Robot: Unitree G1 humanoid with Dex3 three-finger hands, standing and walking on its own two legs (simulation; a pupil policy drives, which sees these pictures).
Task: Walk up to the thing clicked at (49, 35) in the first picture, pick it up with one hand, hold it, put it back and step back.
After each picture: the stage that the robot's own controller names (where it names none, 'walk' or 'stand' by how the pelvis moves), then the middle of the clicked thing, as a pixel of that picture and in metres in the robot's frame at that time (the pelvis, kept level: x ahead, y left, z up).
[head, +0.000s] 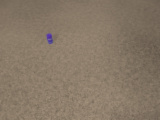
stand; (49, 38) +1.52 +0.44 -0.72
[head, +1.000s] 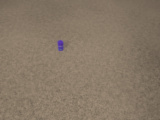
walk; (60, 45) +1.41 +0.22 -0.70
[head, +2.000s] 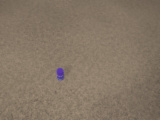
walk; (60, 74) +0.91 +0.18 -0.71
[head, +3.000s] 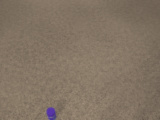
walk; (51, 114) +0.54 +0.24 -0.71
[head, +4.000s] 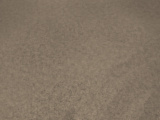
stand; out of the picture +0.40 +0.22 -0.70
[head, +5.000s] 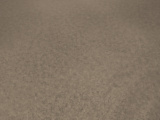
stand; out of the picture +0.38 +0.21 -0.72
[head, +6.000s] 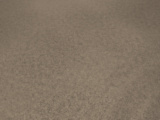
stand; out of the picture +0.37 +0.22 -0.72
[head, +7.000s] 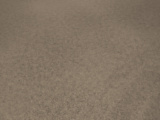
stand; out of the picture +0.37 +0.23 -0.72
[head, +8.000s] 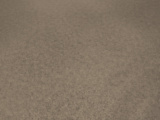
stand; out of the picture +0.38 +0.23 -0.73
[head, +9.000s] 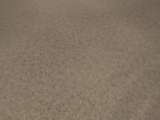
stand; out of the picture +0.37 +0.22 -0.73
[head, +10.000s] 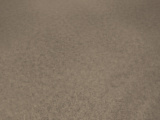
go down; out of the picture +0.38 +0.22 -0.73
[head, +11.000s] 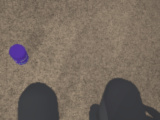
go down; (19, 55) +0.47 +0.24 -0.33
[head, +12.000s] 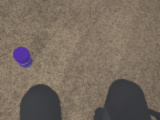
approach; (23, 58) +0.47 +0.24 -0.31
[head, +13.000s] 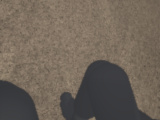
close in; out of the picture +0.45 +0.29 -0.23
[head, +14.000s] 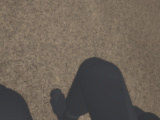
close; out of the picture +0.44 +0.31 -0.23
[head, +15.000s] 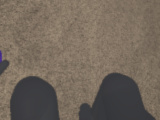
lift; out of the picture +0.38 +0.29 -0.13
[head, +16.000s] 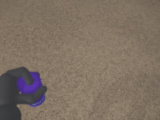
lift; (32, 90) +0.33 +0.18 +0.02
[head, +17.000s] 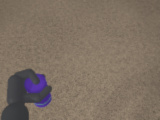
hold; (39, 91) +0.33 +0.17 +0.00
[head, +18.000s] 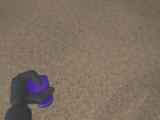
hold; (41, 92) +0.33 +0.17 +0.00
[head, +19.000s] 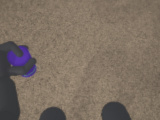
crouch; (23, 62) +0.42 +0.20 -0.07
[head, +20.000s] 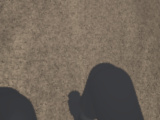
lower; out of the picture +0.46 +0.29 -0.19
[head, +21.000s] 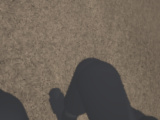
lower; out of the picture +0.44 +0.31 -0.23
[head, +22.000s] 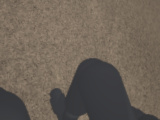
lower; out of the picture +0.44 +0.31 -0.23
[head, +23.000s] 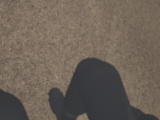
lower; out of the picture +0.45 +0.31 -0.23
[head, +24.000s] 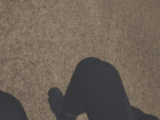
lower; out of the picture +0.45 +0.31 -0.23
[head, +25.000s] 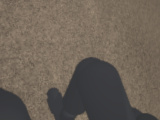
open; out of the picture +0.44 +0.29 -0.24
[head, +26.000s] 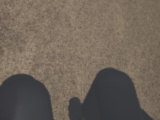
stand; out of the picture +0.45 +0.27 -0.25
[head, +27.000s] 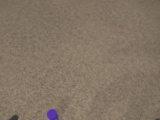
stand; (53, 116) +0.41 +0.19 -0.61
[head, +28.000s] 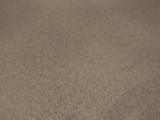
stand; out of the picture +0.40 +0.20 -0.67
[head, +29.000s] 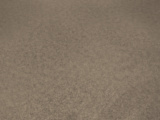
stand; out of the picture +0.40 +0.19 -0.67
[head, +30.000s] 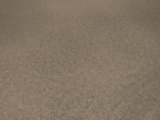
stand; out of the picture +0.42 +0.18 -0.72
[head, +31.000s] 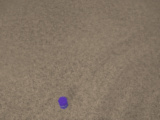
walk; (63, 102) +0.47 +0.14 -0.71
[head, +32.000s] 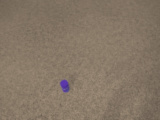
walk; (65, 86) +0.69 +0.23 -0.70
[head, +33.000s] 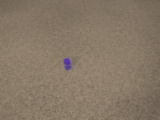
stand; (67, 64) +1.03 +0.20 -0.70
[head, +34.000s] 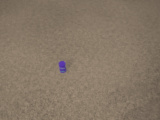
stand; (62, 67) +1.01 +0.22 -0.71
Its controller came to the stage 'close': yes
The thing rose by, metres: 0.71
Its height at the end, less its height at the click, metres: +0.00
